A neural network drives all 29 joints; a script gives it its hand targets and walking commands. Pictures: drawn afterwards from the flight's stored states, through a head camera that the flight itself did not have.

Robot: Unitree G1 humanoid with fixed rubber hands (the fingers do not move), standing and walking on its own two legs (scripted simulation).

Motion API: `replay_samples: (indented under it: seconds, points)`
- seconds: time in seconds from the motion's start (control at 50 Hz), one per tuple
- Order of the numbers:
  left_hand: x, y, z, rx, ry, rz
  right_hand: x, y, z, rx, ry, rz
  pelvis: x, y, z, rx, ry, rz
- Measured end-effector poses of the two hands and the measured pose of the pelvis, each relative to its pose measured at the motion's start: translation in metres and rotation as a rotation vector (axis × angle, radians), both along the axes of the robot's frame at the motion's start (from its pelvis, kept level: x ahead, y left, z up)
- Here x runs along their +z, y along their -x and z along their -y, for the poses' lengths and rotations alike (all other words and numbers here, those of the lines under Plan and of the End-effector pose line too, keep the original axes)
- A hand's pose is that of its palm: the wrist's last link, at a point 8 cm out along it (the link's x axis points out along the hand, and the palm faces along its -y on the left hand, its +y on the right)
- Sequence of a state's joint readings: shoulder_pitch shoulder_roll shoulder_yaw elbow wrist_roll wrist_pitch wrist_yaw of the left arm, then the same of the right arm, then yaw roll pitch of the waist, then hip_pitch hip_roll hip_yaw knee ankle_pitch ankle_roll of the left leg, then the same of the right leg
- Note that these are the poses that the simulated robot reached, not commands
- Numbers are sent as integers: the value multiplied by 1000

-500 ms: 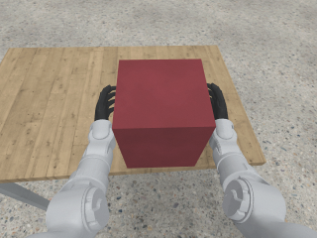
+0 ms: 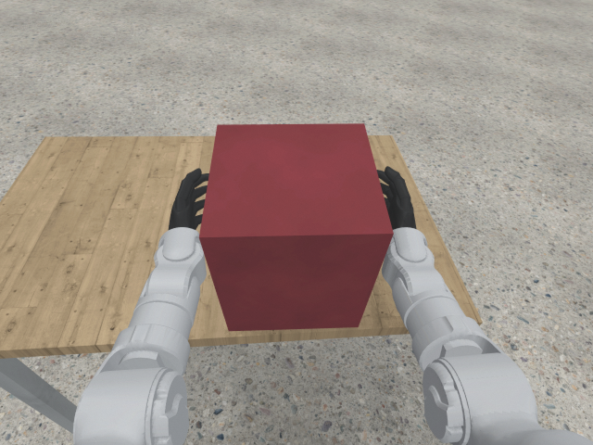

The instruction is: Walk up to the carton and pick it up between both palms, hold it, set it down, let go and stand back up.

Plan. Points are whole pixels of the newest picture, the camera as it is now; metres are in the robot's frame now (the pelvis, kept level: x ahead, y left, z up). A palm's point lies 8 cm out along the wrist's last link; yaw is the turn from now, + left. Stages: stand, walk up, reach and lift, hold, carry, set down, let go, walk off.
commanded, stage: reach and lift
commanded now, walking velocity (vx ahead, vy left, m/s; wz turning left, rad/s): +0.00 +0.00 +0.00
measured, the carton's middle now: (292, 233) +0.42 +0.00 +0.07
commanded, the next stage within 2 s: hold in 1.58 s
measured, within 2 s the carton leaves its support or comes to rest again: neither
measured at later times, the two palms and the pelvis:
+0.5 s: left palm (161, 212) +0.37 +0.17 +0.15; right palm (399, 226) +0.37 -0.13 +0.14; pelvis -0.01 +0.02 +0.00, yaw +0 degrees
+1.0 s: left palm (158, 206) +0.38 +0.17 +0.16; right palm (400, 210) +0.38 -0.13 +0.16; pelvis +0.01 +0.01 +0.00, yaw +2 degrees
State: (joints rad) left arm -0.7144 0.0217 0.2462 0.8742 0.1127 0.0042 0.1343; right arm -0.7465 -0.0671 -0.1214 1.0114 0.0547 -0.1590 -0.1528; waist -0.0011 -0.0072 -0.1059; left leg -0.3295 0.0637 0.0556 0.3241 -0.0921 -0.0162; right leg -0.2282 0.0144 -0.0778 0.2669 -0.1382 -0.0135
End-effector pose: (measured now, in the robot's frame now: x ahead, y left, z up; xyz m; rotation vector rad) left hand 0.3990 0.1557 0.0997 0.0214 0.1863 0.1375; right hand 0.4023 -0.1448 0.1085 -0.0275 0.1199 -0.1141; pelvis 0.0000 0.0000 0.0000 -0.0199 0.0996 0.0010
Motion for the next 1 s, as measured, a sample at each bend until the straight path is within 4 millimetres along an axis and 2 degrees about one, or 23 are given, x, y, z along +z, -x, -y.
replay_samples:
  seconds: [0.12, 0.24, 0.5, 0.64, 0.8, 0.88, 1.0]
  points:
    - [33, 8, -6, -17, -2, -8, 23, 14, -6, -19, -6, -17, 1, 7, -3, 1, -10, 92]
    - [51, 14, -13, -27, -12, -4, 39, 24, -12, -29, -1, -15, 2, 10, -8, 0, -11, 149]
    - [52, 27, -16, -28, -44, -16, 32, 36, -16, -26, -11, -19, 1, 11, -16, 7, -7, 195]
    - [49, 19, -11, -30, -41, -48, 29, 29, -11, -27, -6, -47, 1, 11, -15, 8, -9, 182]
    - [57, 14, -14, -16, -53, -7, 45, 17, -13, -8, -8, 6, 1, -1, -13, 12, -6, 167]
    - [60, 18, -17, -11, -43, 4, 51, 18, -16, 0, -11, 21, 1, -8, -12, 20, -7, 185]
    - [61, 24, -18, -11, -28, -1, 49, 24, -17, -5, -30, 14, 1, -12, -11, 29, -10, 206]
